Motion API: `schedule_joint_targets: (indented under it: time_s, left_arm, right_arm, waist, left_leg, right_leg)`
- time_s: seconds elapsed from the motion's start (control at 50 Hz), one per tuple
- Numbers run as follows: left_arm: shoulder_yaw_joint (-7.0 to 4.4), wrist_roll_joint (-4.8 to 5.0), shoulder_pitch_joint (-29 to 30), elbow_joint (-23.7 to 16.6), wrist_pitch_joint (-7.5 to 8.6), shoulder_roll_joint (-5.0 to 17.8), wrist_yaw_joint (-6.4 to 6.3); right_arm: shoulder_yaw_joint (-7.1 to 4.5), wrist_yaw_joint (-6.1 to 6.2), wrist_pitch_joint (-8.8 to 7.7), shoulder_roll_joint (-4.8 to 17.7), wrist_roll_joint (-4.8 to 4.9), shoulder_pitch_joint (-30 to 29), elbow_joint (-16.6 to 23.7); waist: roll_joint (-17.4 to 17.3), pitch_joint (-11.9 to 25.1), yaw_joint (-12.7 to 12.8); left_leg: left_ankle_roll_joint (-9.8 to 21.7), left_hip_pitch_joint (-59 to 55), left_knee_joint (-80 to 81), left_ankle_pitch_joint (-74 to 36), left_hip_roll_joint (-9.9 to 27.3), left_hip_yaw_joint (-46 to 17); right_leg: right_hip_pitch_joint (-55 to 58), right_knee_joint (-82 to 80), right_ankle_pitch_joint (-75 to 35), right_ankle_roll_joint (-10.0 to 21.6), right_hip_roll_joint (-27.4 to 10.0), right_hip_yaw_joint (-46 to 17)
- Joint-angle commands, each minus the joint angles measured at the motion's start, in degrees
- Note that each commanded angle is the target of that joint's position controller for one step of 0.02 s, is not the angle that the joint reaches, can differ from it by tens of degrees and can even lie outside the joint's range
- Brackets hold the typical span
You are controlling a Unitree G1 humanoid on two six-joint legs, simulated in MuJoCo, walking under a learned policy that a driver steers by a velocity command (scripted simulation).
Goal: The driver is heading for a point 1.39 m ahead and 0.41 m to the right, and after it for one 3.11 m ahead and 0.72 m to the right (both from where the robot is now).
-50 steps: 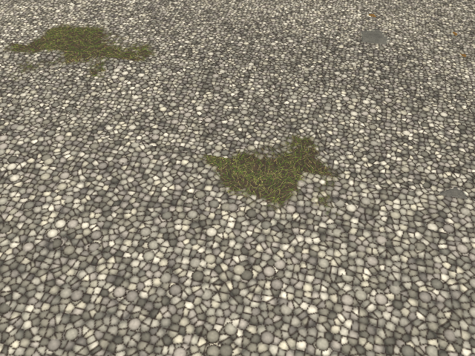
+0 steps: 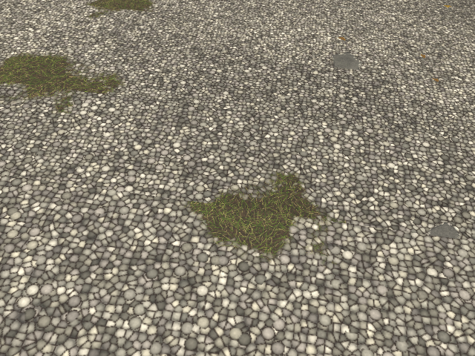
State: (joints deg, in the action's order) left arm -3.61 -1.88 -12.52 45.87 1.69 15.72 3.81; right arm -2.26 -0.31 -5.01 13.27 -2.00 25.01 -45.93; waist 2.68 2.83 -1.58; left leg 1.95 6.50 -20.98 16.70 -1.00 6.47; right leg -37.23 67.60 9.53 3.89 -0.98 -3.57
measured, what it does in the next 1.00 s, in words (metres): walks ahead, turning right: right foot, then left foot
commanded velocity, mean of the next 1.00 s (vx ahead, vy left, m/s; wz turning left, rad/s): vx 0.97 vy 0.00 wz -0.58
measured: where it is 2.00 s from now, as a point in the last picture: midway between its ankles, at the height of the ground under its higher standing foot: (381, 157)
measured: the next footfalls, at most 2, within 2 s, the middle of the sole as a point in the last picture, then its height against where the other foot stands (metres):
right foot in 0.30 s outside the picture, level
left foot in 0.74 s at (277, 256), level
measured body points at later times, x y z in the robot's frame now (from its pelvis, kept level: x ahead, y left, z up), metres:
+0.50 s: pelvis +0.39 -0.09 -0.01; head +0.42 -0.09 +0.44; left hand +0.50 +0.19 -0.14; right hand +0.48 -0.38 -0.09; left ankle +0.50 +0.07 -0.65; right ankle +0.35 -0.08 -0.74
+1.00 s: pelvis +0.84 -0.24 +0.00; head +0.85 -0.26 +0.45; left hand +1.16 -0.16 -0.08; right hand +0.62 -0.44 -0.13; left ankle +0.84 -0.13 -0.74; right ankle +0.85 -0.42 -0.68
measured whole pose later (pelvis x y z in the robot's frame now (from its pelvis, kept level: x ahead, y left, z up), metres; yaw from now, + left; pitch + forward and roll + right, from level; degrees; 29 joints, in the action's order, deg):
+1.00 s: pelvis +0.84 -0.24 +0.00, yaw -35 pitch +1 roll +2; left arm -0.7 -2.2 -4.7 39.5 2.0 17.7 2.0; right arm -2.9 -1.3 -5.8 17.8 -0.4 29.8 -52.7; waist 2.3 -0.6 -3.5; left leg 2.8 3.1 -18.3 16.1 -4.3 4.1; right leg -37.2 53.6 7.6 4.7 -2.4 -5.2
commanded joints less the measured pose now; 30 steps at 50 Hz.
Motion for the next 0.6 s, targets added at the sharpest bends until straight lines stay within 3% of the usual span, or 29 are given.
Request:
schedule_joint_targets:
  time_s: [0.02, 0.14, 0.16, 0.2, 0.24, 0.26, 0.28, 0.3, 0.32, 0.34, 0.36, 0.38, 0.42, 0.46, 0.52, 0.56, 0.6]
  left_arm:
    - [-0.46, 0.43, 4.80, -4.02, -0.63, 2.76, 0.72]
    - [0.95, 0.17, 16.41, -8.40, -0.52, 1.27, 2.16]
    - [1.33, 0.20, 17.70, -9.18, -0.45, 0.78, 2.24]
    - [1.68, 0.69, 17.08, -9.80, -0.51, 0.88, 1.61]
    - [0.88, 1.16, 8.95, -8.08, -0.56, 3.59, 0.65]
    - [-0.12, 1.44, -0.69, -5.62, -0.46, 5.77, 0.19]
    - [-1.80, 1.36, -12.81, -2.06, -0.13, 8.99, -0.59]
    - [-3.59, 1.09, -18.47, 0.02, -0.31, 11.75, -1.89]
    - [-4.70, 0.30, -11.14, -1.07, -1.41, 16.77, -2.51]
    - [-5.29, 0.72, -12.27, -2.38, -1.69, 17.79, -2.28]
    - [-5.03, 0.81, -12.81, -1.45, -1.37, 15.86, -2.95]
    - [-4.26, 0.85, -12.18, -0.42, -0.87, 12.48, -3.37]
    - [-2.84, 0.76, -7.57, -1.22, 0.58, 9.34, -4.17]
    - [-2.01, 1.73, -7.40, -1.79, 1.93, 8.27, -4.00]
    - [-1.99, 1.84, -9.39, -2.02, 3.02, 9.26, -3.98]
    - [-1.95, 2.32, -12.28, -1.04, 3.38, 8.82, -3.61]
    - [-1.68, 3.06, -15.81, 0.38, 3.69, 8.57, -3.38]
  right_arm:
    - [-1.53, 0.08, -1.82, 6.70, 0.25, -0.17, 1.73]
    - [-1.00, 0.87, -2.53, 5.71, 0.29, 3.19, -2.30]
    - [-0.99, 1.10, -2.42, 6.17, 0.36, 3.75, -3.14]
    - [-1.11, 1.78, -2.05, 8.20, 0.30, 3.55, -4.08]
    - [-1.98, 2.98, -0.32, 11.86, -0.32, 3.01, -4.25]
    - [-2.62, 3.32, 0.83, 13.73, -0.83, 0.82, -3.54]
    - [-3.05, 3.08, 1.52, 15.05, -0.96, -1.67, -2.37]
    - [-2.95, 2.19, 1.25, 13.64, -0.91, -3.24, -2.01]
    - [-0.78, 0.45, -0.07, 4.24, -0.12, -4.27, 3.50]
    - [-0.51, 0.39, -1.74, 6.98, 0.41, -10.53, 7.65]
    - [-0.12, 0.33, -2.98, 7.84, 0.28, -13.60, 8.71]
    - [0.17, 0.38, -3.47, 8.06, 0.27, -12.76, 8.22]
    - [0.61, 0.35, -1.53, 7.51, -1.89, -11.59, 7.71]
    - [0.98, -0.11, 0.94, 6.83, -2.86, -11.94, 8.25]
    - [2.22, -0.86, 1.67, 5.41, -1.81, -23.59, 13.31]
    - [3.00, -1.58, 1.31, 4.08, -1.01, -26.55, 14.02]
    - [3.19, -1.79, 0.94, 3.86, -0.42, -28.37, 14.25]
  waist:
    - [-5.95, -9.37, 0.56]
    - [-4.51, -13.31, -1.15]
    - [-4.65, -13.58, -1.27]
    - [-6.64, -10.67, 0.20]
    - [-10.33, -4.01, 5.29]
    - [-11.90, 0.88, 10.06]
    - [-11.30, 6.21, 15.18]
    - [-6.31, 7.64, 16.98]
    - [11.48, 5.29, 7.36]
    - [3.51, 10.46, 10.12]
    - [-2.00, 5.27, 9.40]
    - [-7.32, -0.68, 5.94]
    - [-9.05, -5.14, 0.58]
    - [-7.74, -7.05, -0.98]
    - [-4.99, -11.41, 1.64]
    - [-2.56, -9.82, 4.25]
    - [-1.41, -7.65, 7.00]
  left_leg:
    - [2.58, -2.72, 17.69, 3.13, 14.67, -9.74]
    - [0.89, -6.94, 20.73, -15.54, 13.06, 4.78]
    - [0.37, -8.74, 19.88, -23.46, 13.11, 6.67]
    - [-0.84, -12.68, 13.48, -56.48, 13.38, 9.93]
    - [-1.52, -18.52, -0.91, -82.11, 15.04, 10.31]
    - [-0.70, -17.30, -13.21, -86.96, 16.22, 9.70]
    - [0.79, -11.10, -29.17, -81.46, 16.62, 8.19]
    - [0.63, 2.87, -48.63, -51.98, 12.06, 8.07]
    - [-3.08, 33.97, -70.27, 8.57, -1.24, 3.79]
    - [-2.17, 42.95, -74.95, 6.53, -1.63, -9.97]
    - [-1.43, 44.81, -70.50, 2.98, 2.29, -12.34]
    - [-1.25, 41.60, -63.39, 0.98, 4.75, -12.01]
    - [-3.03, 34.95, -56.65, 2.59, 7.37, -11.82]
    - [-5.06, 32.87, -50.65, 4.63, 8.91, -10.31]
    - [-6.45, 30.13, -34.15, -7.95, 8.44, -5.83]
    - [-4.75, 24.65, -23.12, -20.86, 6.48, -3.92]
    - [-2.40, 20.82, -17.44, -28.32, 4.42, -2.52]
  right_leg:
    - [-14.41, -0.57, -6.22, -0.68, -2.11, -1.53]
    - [-11.33, -17.43, -12.20, 2.32, -2.58, 8.98]
    - [-9.60, -20.60, -11.42, 3.37, -1.99, 11.14]
    - [-1.36, -25.32, -9.08, 6.12, 2.12, 15.94]
    - [7.10, -26.07, -2.63, 8.24, 6.67, 17.76]
    - [16.39, -25.40, 1.90, 9.52, 8.32, 17.06]
    - [30.32, -28.16, 6.30, 11.44, 9.25, 13.46]
    - [43.97, -32.00, 11.51, 13.20, 5.98, 5.35]
    - [56.83, -39.55, 19.91, 21.59, -8.47, -27.11]
    - [60.15, -48.99, 21.21, 25.28, -12.32, -43.27]
    - [55.26, -53.12, 19.25, 22.56, -13.09, -40.91]
    - [45.55, -54.87, 14.74, 19.99, -11.63, -36.19]
    - [32.08, -55.29, 6.74, 17.37, -6.05, -26.35]
    - [23.80, -56.52, 4.64, 17.03, -2.85, -21.82]
    - [15.62, -59.53, -5.91, 15.11, 1.26, -16.82]
    - [17.49, -58.62, -18.40, 11.91, 2.76, -13.25]
    - [23.51, -59.29, -27.80, 9.92, 0.80, -13.18]
Keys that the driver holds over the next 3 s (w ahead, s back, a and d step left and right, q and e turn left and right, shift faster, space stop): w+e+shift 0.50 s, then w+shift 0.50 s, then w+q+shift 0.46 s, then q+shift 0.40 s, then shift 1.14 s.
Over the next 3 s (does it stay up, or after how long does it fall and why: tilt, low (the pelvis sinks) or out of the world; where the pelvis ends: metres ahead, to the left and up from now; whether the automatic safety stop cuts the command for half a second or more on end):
stays up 1.51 -0.70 -0.17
